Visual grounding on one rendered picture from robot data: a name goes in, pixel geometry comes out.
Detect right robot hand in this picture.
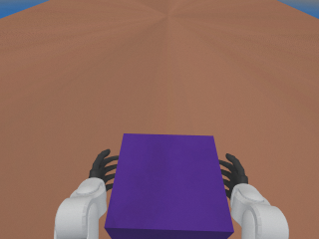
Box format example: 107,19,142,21
219,153,248,200

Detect robot right forearm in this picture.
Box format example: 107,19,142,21
230,183,289,239

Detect robot left forearm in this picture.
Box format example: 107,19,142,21
54,177,108,239

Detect carton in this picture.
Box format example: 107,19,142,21
104,133,234,239

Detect left robot hand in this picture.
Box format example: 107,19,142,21
89,149,119,191

